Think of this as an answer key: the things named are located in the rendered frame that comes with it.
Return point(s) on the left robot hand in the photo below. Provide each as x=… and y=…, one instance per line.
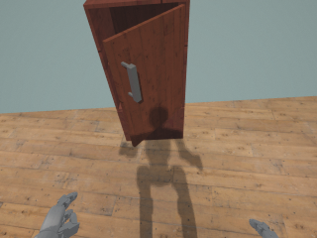
x=57, y=216

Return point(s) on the right robot hand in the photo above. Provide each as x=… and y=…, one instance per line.
x=262, y=228

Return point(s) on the handle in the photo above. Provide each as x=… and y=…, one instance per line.
x=134, y=81

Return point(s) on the cupboard door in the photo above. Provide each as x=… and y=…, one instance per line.
x=156, y=48

